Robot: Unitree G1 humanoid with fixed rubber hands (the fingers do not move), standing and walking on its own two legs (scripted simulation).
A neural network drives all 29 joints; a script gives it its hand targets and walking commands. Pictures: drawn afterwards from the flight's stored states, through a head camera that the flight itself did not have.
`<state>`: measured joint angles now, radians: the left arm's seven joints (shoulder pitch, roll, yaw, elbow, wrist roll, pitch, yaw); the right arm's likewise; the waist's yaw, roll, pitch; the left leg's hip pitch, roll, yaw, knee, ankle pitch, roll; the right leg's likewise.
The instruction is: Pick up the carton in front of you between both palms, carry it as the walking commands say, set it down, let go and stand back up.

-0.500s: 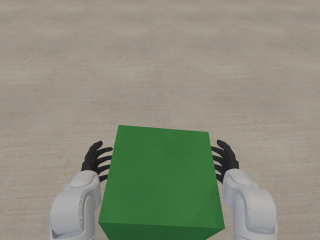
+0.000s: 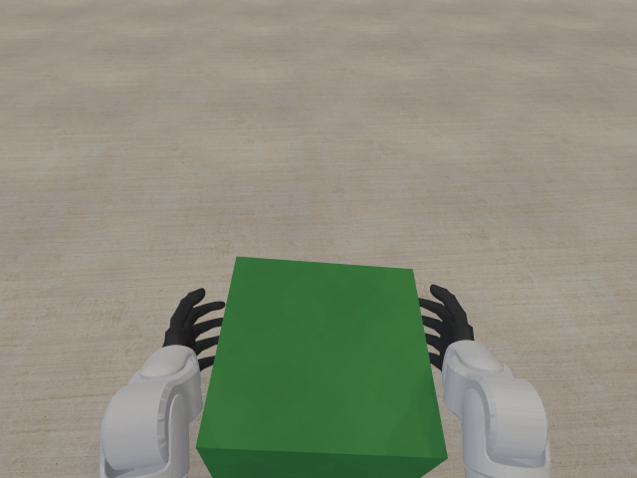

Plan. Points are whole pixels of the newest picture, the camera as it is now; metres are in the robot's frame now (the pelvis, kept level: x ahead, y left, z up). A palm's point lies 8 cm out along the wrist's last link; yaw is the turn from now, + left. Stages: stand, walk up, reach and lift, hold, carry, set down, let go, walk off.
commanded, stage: carry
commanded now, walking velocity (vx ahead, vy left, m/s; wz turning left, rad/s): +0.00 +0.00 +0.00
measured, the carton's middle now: (314, 387) +0.24 +0.01 +0.01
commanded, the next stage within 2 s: hold in 0.96 s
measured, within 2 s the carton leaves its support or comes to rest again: neither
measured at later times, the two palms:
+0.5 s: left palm (178, 399) +0.21 +0.16 +0.05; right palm (446, 391) +0.21 -0.14 +0.05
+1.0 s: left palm (185, 396) +0.22 +0.15 +0.04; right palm (441, 385) +0.23 -0.14 +0.04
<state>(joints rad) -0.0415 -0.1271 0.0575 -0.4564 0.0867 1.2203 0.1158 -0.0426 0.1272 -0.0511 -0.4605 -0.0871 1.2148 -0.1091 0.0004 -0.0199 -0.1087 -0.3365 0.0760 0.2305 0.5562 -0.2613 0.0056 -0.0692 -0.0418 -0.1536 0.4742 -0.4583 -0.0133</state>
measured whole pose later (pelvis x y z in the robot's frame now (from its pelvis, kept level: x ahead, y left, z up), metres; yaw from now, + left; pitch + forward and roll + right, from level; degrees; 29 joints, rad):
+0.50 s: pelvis -0.05 +0.01 +0.00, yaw +0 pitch +1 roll +0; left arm -0.11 -0.13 0.08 -0.07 0.20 0.95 0.06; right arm -0.11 0.13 -0.09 -0.07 -0.19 0.94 -0.05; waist 0.00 -0.01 -0.08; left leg -0.35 0.09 0.22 0.52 -0.18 0.03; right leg -0.11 -0.03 -0.16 0.50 -0.40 -0.02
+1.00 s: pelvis -0.06 +0.00 +0.00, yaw +0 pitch +1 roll +0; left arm -0.19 -0.14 0.15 0.12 0.24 0.73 0.04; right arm -0.21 0.14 -0.16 0.13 -0.23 0.72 -0.03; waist 0.00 -0.01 -0.05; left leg -0.39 0.09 0.22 0.52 -0.15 0.03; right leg -0.17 -0.03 -0.16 0.55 -0.40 -0.03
